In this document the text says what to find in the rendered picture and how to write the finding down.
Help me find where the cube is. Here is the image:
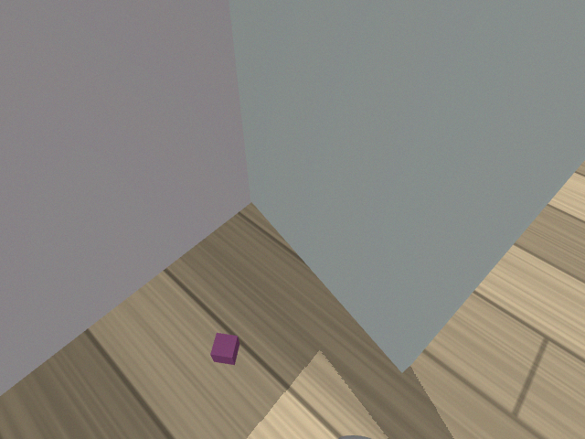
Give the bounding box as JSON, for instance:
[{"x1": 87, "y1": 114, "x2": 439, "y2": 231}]
[{"x1": 210, "y1": 333, "x2": 239, "y2": 365}]

